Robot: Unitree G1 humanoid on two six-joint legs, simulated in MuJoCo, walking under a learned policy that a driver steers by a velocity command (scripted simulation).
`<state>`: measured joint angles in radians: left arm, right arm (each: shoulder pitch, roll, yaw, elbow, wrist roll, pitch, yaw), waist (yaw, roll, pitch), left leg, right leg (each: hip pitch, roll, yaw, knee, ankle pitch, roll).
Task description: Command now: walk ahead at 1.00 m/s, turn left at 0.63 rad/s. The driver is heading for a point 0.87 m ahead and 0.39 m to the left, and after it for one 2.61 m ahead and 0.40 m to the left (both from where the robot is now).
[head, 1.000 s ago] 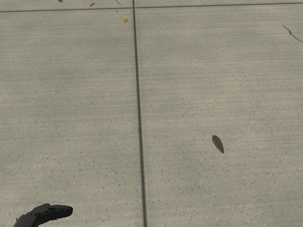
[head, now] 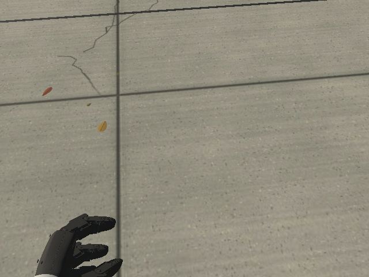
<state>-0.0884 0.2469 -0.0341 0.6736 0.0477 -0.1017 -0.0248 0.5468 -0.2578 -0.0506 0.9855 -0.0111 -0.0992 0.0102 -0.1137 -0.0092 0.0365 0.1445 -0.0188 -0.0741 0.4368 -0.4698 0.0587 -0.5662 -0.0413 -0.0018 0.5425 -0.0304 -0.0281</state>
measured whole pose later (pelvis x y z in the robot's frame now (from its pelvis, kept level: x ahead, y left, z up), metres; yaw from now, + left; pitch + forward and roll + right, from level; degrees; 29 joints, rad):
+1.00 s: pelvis +0.89 +0.22 +0.02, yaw +49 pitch +2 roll -2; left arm 0.30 0.31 0.05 0.76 0.05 -0.07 0.00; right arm 0.20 -0.37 -0.06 0.72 -0.05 -0.05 0.04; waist 0.02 0.03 0.01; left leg -0.45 -0.07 -0.07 1.25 -0.33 0.10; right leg -0.30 0.01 -0.01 0.51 -0.24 0.01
